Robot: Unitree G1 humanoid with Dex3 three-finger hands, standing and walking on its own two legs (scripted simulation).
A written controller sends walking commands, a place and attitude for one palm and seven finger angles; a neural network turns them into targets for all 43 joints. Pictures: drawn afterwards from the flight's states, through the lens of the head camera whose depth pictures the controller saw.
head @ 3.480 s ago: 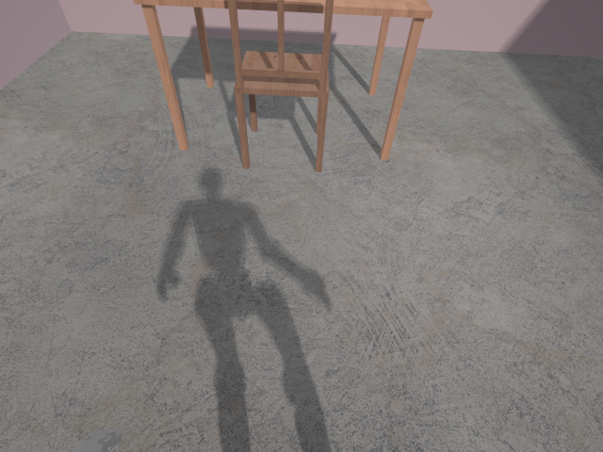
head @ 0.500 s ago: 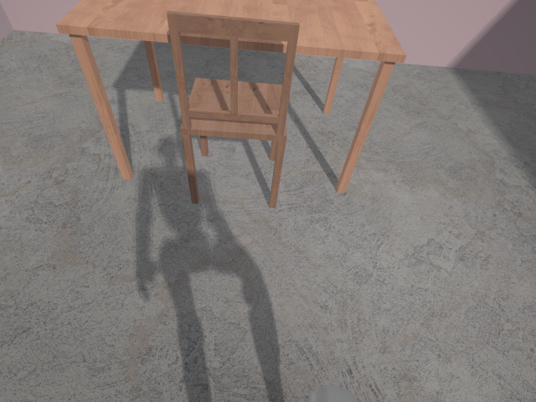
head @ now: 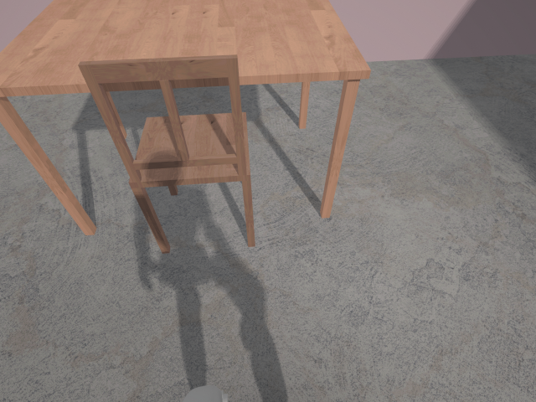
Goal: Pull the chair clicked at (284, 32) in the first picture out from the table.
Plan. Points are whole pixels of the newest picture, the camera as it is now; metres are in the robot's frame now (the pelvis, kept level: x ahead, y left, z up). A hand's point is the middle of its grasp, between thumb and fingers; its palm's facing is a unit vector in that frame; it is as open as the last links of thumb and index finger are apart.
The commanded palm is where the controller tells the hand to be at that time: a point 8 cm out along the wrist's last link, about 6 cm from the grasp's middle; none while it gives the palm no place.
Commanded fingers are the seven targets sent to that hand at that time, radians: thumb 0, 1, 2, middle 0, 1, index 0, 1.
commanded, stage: take the last steps up to it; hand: left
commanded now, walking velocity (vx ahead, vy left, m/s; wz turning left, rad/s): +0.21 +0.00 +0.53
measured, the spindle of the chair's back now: (176, 123) +0.85 +0.29 -0.09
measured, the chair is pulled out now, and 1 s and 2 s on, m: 0.00 0.00 0.00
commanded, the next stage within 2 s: come to a stop and stand still in 1.00 s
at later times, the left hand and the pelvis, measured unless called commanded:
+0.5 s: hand out of the picture +0.16 +0.25 -0.17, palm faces +0.13 -0.98 -0.16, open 7.4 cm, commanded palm none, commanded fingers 0.00 0.90 0.90 -0.20 -0.30 -0.20 -0.30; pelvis +0.16 +0.07 +0.01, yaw +5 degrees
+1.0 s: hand (180, 285) +0.37 +0.20 -0.15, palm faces +0.13 -0.96 -0.24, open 7.1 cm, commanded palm none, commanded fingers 0.00 0.90 0.90 -0.20 -0.30 -0.20 -0.30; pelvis +0.32 +0.01 +0.01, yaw +5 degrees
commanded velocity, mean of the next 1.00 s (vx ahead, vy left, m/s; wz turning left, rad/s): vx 0.25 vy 0.00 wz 0.03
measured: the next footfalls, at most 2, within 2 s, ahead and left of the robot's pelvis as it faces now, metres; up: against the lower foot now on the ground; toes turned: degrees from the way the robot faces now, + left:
left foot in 0.24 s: +0.21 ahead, +0.15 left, +0.00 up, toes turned +14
right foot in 0.80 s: +0.38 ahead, -0.08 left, +0.00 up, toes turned -4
